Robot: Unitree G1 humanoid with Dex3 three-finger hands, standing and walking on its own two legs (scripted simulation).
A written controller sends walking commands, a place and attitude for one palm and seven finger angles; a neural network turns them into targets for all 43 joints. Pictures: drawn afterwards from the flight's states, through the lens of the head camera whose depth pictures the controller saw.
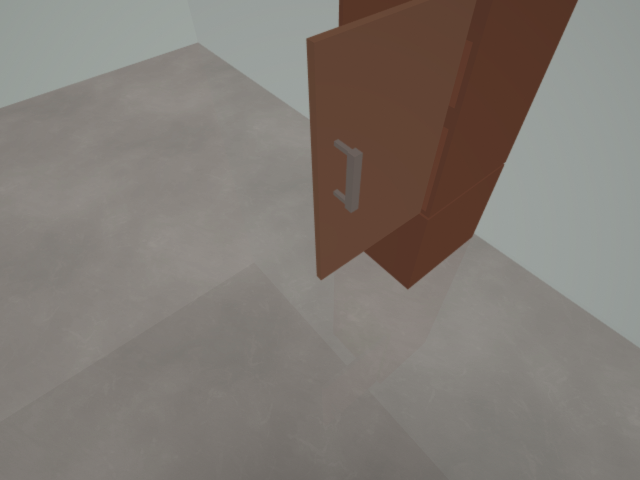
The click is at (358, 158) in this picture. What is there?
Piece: cupboard door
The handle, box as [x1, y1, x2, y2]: [333, 139, 362, 212]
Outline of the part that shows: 337,139 334,141 334,145 347,155 346,189 344,195 337,189 333,191 333,194 345,204 345,207 351,212 356,209 358,205 362,153 356,148 351,149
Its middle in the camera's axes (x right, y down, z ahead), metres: +0.05 -0.12 +0.73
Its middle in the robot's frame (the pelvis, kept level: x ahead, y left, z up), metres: +0.63 -0.01 -0.01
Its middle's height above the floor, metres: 0.77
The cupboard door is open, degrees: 89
